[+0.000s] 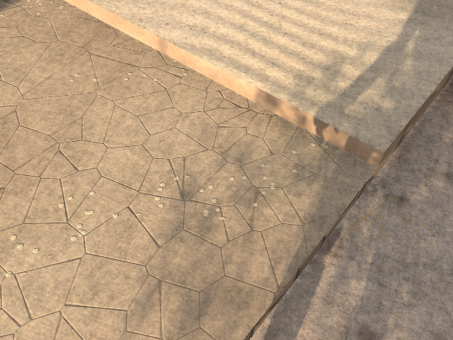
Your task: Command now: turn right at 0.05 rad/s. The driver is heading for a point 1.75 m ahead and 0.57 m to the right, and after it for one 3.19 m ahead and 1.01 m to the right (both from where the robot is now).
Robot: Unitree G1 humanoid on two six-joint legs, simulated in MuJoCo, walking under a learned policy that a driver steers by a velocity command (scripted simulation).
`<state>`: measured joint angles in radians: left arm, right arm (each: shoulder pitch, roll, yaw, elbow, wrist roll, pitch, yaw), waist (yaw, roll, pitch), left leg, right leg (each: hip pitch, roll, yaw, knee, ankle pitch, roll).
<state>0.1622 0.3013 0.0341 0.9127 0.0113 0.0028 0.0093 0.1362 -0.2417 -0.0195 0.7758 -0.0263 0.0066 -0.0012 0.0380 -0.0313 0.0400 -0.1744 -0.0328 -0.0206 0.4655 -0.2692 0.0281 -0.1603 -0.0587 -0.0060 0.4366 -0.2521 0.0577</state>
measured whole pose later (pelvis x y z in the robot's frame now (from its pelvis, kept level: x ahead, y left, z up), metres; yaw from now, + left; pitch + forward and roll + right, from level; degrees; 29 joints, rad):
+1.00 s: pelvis +0.03 -0.06 +0.00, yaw -32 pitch +1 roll +0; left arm 0.15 0.33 0.06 0.74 -0.02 0.05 0.03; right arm 0.12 -0.33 -0.08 0.81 0.01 -0.04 -0.01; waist 0.01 -0.01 0.05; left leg -0.25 -0.03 -0.10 0.46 -0.19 -0.05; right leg -0.23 0.16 0.27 0.50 -0.25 -0.05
